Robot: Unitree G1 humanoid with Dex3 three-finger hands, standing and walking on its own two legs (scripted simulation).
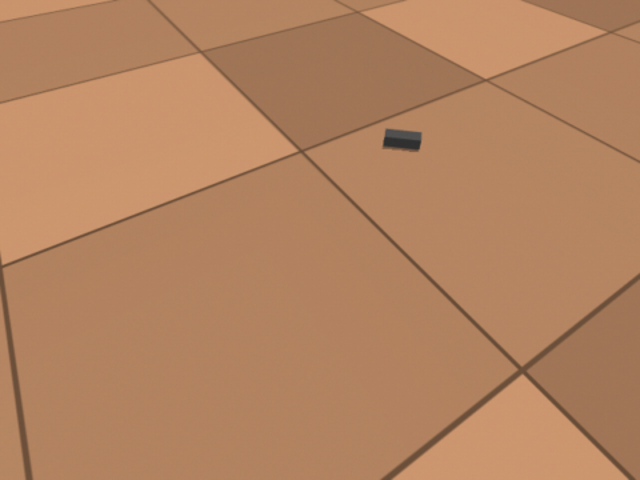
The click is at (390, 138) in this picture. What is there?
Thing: lying carton
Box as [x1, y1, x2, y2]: [383, 129, 421, 149]
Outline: 386,129 383,145 414,149 419,148 421,132
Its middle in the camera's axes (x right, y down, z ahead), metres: +0.45 -0.55 +2.08
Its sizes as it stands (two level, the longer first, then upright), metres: 0.190 0.077 0.058
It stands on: the floor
